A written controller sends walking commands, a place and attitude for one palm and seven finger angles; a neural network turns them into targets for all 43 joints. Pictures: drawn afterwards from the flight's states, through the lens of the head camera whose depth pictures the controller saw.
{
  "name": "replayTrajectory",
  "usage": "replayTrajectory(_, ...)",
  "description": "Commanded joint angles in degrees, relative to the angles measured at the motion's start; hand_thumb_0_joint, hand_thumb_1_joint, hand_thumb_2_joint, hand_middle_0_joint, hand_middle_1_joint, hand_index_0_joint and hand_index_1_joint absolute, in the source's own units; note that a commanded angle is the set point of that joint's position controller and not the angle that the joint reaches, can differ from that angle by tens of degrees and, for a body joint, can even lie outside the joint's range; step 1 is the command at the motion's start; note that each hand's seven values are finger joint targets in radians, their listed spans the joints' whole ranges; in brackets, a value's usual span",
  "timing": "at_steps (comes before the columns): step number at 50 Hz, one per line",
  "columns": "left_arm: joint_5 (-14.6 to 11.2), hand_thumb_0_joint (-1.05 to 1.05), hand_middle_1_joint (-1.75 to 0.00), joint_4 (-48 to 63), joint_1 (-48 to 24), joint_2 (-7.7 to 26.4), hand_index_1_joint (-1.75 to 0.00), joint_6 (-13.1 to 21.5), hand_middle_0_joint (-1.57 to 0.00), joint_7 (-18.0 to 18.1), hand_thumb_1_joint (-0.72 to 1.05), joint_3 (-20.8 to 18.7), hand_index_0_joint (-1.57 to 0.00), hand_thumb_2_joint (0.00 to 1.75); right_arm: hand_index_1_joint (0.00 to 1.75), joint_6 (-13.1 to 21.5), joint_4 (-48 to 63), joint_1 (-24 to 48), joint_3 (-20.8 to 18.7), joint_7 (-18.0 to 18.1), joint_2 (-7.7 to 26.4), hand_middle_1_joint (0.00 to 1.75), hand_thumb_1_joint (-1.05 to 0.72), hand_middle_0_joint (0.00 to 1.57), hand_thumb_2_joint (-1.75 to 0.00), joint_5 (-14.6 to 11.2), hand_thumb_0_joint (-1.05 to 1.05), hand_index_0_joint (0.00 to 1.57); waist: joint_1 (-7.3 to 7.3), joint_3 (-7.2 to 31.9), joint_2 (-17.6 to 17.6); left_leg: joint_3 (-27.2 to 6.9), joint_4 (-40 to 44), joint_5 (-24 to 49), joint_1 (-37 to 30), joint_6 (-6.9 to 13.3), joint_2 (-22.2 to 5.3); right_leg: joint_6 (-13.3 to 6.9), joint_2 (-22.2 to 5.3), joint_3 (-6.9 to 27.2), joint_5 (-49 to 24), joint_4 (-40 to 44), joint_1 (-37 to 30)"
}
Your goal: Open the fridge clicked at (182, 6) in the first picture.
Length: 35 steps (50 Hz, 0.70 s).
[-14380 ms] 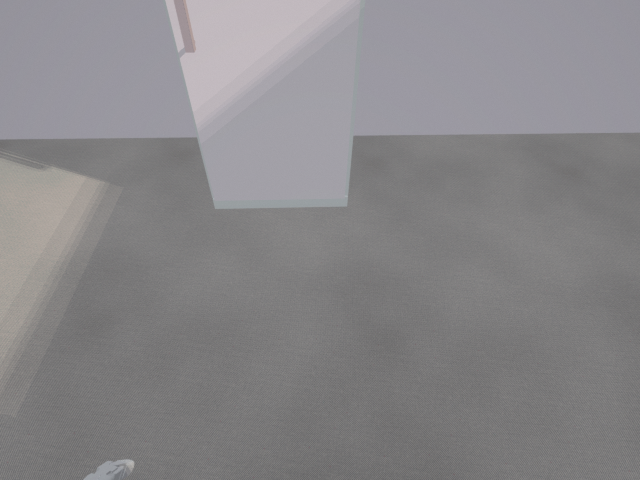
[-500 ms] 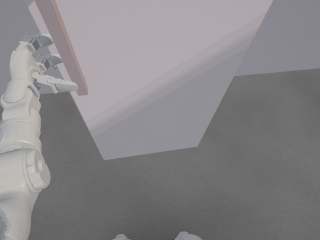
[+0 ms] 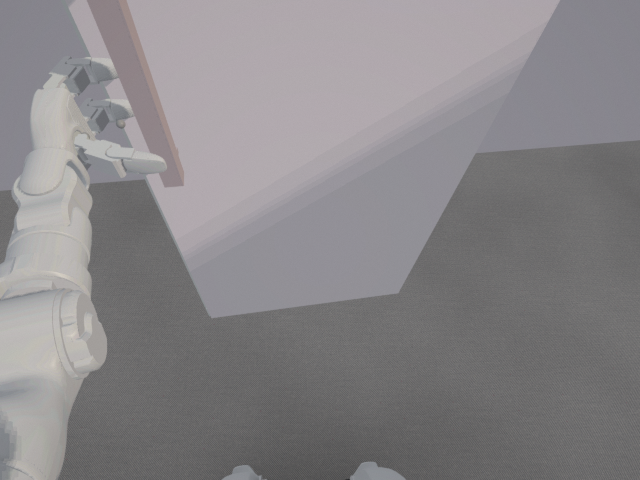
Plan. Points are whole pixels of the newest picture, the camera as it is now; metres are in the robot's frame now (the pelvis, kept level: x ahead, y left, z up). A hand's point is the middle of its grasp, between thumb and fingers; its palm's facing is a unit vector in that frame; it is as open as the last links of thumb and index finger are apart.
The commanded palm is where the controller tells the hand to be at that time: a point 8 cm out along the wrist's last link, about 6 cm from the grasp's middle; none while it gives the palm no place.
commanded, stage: slide the fingers in behind the handle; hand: left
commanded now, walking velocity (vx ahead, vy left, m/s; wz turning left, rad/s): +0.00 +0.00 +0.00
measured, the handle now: (146, 88) +0.55 +0.18 +0.16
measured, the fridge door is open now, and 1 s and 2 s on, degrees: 0 0 0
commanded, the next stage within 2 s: grip the handle and tug to test in 1.50 s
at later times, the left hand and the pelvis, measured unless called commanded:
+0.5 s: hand (152, 130) +0.50 +0.17 +0.14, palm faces +0.09 -1.00 +0.00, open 14.0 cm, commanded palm +0.47 +0.22 +0.13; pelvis +0.01 -0.01 +0.01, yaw +0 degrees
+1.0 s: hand (165, 130) +0.50 +0.16 +0.14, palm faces +0.10 -1.00 +0.00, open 14.0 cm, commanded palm +0.47 +0.21 +0.13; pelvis +0.00 -0.01 +0.01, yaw +0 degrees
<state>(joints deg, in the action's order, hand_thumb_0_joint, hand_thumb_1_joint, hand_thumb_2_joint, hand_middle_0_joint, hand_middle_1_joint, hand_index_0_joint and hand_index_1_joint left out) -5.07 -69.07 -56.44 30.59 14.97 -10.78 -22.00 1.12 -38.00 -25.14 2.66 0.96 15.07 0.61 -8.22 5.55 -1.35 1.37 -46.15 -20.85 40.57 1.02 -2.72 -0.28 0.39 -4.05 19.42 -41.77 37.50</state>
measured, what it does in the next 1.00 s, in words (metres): stands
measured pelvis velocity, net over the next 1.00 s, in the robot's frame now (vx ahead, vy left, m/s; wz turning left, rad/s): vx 0.00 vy -0.01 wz -0.01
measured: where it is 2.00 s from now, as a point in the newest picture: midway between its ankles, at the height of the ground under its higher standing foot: outside the picture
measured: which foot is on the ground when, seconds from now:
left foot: down 0.00-1.00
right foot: down 0.00-1.00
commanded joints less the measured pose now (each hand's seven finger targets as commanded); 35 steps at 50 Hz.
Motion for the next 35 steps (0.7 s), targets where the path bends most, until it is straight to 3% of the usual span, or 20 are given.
replayTrajectory(1,-0.43,0.00,-1.20,14.73,-25.84,8.09,-1.20,3.53,-0.30,-0.36,-0.50,1.60,-0.30,0.30,0.30,1.45,4.02,-7.43,-4.31,0.60,10.23,0.30,-0.90,0.20,-0.90,-0.05,0.00,0.20,-0.71,22.74,-7.61,-4.37,5.24,18.12,-21.91,0.16,0.52,-1.36,2.18,1.84,-14.58,3.77,-4.44)
replayTrajectory(3,-1.09,0.00,-1.20,17.01,-24.24,6.95,-1.20,3.85,-0.30,-0.29,-0.50,1.89,-0.30,0.30,0.30,1.32,3.95,-7.01,-4.57,0.37,10.04,0.30,-0.90,0.20,-0.90,-0.16,0.00,0.20,-0.17,24.15,-7.61,-4.37,5.06,20.54,-23.82,-0.17,0.21,-1.27,2.32,1.72,-15.95,3.75,-4.98)
replayTrajectory(6,-2.29,0.00,-1.20,16.64,-22.96,8.93,-1.20,3.59,-0.30,0.62,-0.50,-0.98,-0.30,0.30,0.30,1.24,3.96,-6.62,-4.60,0.62,10.29,0.30,-0.90,0.20,-0.90,-0.31,0.00,0.20,0.36,22.44,-2.98,-3.76,5.43,18.93,-20.87,0.33,0.40,-1.18,2.47,1.82,-16.69,4.24,-7.68)
replayTrajectory(9,-0.97,0.00,-1.20,16.52,-22.59,10.26,-1.20,3.36,-0.30,2.17,-0.50,-1.57,-0.30,0.30,0.30,0.99,4.37,-5.64,-4.34,0.69,9.86,0.30,-0.90,0.20,-0.90,-0.54,0.00,0.20,0.90,19.42,-3.09,-3.11,6.35,16.34,-17.76,0.48,0.95,-1.08,2.15,2.21,-16.40,4.46,-9.01)
replayTrajectory(12,0.87,0.00,-1.20,20.75,-23.47,11.31,-1.20,4.76,-0.30,4.10,-0.50,-1.74,-0.30,0.30,0.30,1.08,4.76,-5.04,-4.41,0.52,9.39,0.30,-0.90,0.20,-0.90,-0.34,0.00,0.20,1.39,20.96,-6.81,-2.77,5.94,18.49,-19.50,0.51,1.17,-1.17,2.04,2.61,-18.07,3.95,-9.34)
replayTrajectory(14,0.86,0.00,-1.20,20.37,-21.13,10.97,-1.20,5.17,-0.30,4.67,-0.50,-2.26,-0.30,0.30,0.30,1.12,4.95,-4.94,-4.50,0.42,9.30,0.30,-0.90,0.20,-0.90,-0.32,0.00,0.20,1.82,22.11,-5.51,-2.58,5.88,19.14,-19.99,0.37,1.13,-1.19,2.14,2.60,-18.89,3.88,-10.37)
replayTrajectory(15,0.43,0.00,-1.20,21.33,-22.21,10.05,-1.20,5.37,-0.30,4.62,-0.50,-1.47,-0.30,0.30,0.30,1.16,4.89,-4.91,-4.48,0.40,9.29,0.30,-0.90,0.20,-0.90,-0.38,0.00,0.20,1.21,22.75,-3.64,-2.53,5.97,19.37,-20.09,0.50,1.09,-1.05,2.16,2.63,-19.82,3.95,-11.39)
replayTrajectory(16,0.12,0.00,-1.20,20.94,-21.11,9.93,-1.20,5.49,-0.30,4.34,-0.50,-1.81,-0.30,0.30,0.30,1.13,5.04,-4.98,-4.68,0.58,9.33,0.30,-0.90,0.20,-0.90,-0.39,0.00,0.20,1.62,23.40,-3.19,-2.45,5.76,20.42,-20.24,0.54,1.10,-1.14,2.17,2.67,-20.86,3.75,-12.37)
replayTrajectory(17,-0.22,0.00,-1.20,19.95,-20.78,7.38,-1.20,5.02,-0.30,3.90,-0.50,0.17,-0.30,0.30,0.30,1.14,4.84,-4.59,-4.61,0.52,9.15,0.30,-0.90,0.20,-0.90,-0.65,0.00,0.20,1.05,22.59,-3.95,-2.25,5.97,20.16,-20.58,0.43,1.13,-1.04,2.14,2.64,-20.83,4.06,-11.60)
replayTrajectory(20,-0.50,0.00,-1.20,16.31,-22.25,6.38,-1.20,3.12,-0.30,3.00,-0.50,1.28,-0.30,0.30,0.30,0.96,3.99,-4.68,-4.66,0.80,9.48,0.30,-0.90,0.20,-0.90,-0.86,0.00,0.20,-0.22,18.49,-1.13,-1.99,6.55,16.48,-18.02,0.74,1.15,-0.78,1.96,2.75,-19.09,5.17,-10.59)
replayTrajectory(23,-0.87,0.00,-1.20,17.71,-21.50,7.28,-1.20,3.08,-0.30,2.98,-0.50,-0.13,-0.30,0.30,0.30,1.04,4.31,-4.70,-4.76,1.01,9.45,0.30,-0.90,0.20,-0.90,-0.77,0.00,0.20,0.95,21.33,-2.31,-1.84,6.53,18.08,-19.27,0.75,1.39,-0.95,1.81,2.94,-20.62,4.98,-12.19)
replayTrajectory(24,-1.09,0.00,-1.20,18.83,-22.01,5.70,-1.20,3.35,-0.30,2.96,-0.50,1.15,-0.30,0.30,0.30,1.15,4.46,-4.29,-4.68,0.92,9.17,0.30,-0.90,0.20,-0.90,-0.82,0.00,0.20,0.83,21.75,-3.48,-1.74,6.45,18.23,-19.90,0.68,1.50,-0.90,1.77,3.08,-20.69,5.08,-12.00)
replayTrajectory(26,-1.21,0.00,-1.20,19.84,-23.20,4.65,-1.20,4.19,-0.30,3.45,-0.50,1.91,-0.30,0.30,0.30,1.32,4.23,-4.47,-4.58,0.87,8.97,0.30,-0.90,0.20,-0.90,-0.63,0.00,0.20,0.33,21.32,-2.62,-1.82,6.20,19.03,-20.07,0.87,1.48,-0.86,1.86,3.00,-21.32,5.00,-11.90)
replayTrajectory(29,-1.11,0.00,-1.20,18.93,-21.14,7.07,-1.20,4.60,-0.30,4.24,-0.50,-0.51,-0.30,0.30,0.30,1.22,4.04,-4.14,-4.69,0.69,9.13,0.30,-0.90,0.20,-0.90,-0.70,0.00,0.20,1.27,21.34,-1.05,-1.51,6.55,17.10,-18.00,0.92,1.76,-0.80,1.73,3.36,-21.21,5.10,-13.82)
replayTrajectory(30,-1.05,0.00,-1.20,18.24,-20.89,5.51,-1.20,4.29,-0.30,4.22,-0.50,0.64,-0.30,0.30,0.30,1.27,4.21,-4.01,-4.66,0.66,8.96,0.30,-0.90,0.20,-0.90,-0.73,0.00,0.20,0.87,20.70,-0.52,-1.22,6.64,17.01,-17.76,1.04,1.81,-0.70,1.73,3.39,-21.59,5.28,-13.81)
replayTrajectory(31,-0.80,0.00,-1.20,19.10,-21.56,7.06,-1.20,4.66,-0.30,4.42,-0.50,-0.34,-0.30,0.30,0.30,1.27,4.24,-4.27,-4.74,0.72,9.08,0.30,-0.90,0.20,-0.90,-0.69,0.00,0.20,1.16,21.13,0.19,-1.29,6.49,17.19,-17.29,1.14,1.87,-0.70,1.66,3.45,-22.10,5.05,-14.74)
replayTrajectory(32,-0.41,0.00,-1.20,18.40,-21.10,5.41,-1.20,4.43,-0.30,4.38,-0.50,1.22,-0.30,0.30,0.30,1.23,4.31,-3.67,-4.69,0.65,8.77,0.30,-0.90,0.20,-0.90,-0.84,0.00,0.20,0.98,20.18,-2.21,-1.06,6.66,16.59,-17.58,1.02,1.99,-0.72,1.60,3.53,-21.48,5.25,-13.62)
replayTrajectory(35,0.21,0.00,-1.20,18.48,-22.91,5.46,-1.20,4.19,-0.30,4.92,-0.50,1.69,-0.30,0.30,0.30,1.13,4.01,-3.73,-4.61,0.64,8.78,0.30,-0.90,0.20,-0.90,-0.79,0.00,0.20,0.51,19.25,-2.37,-1.36,6.94,15.80,-17.58,1.01,1.90,-0.77,1.55,3.48,-20.37,5.54,-12.73)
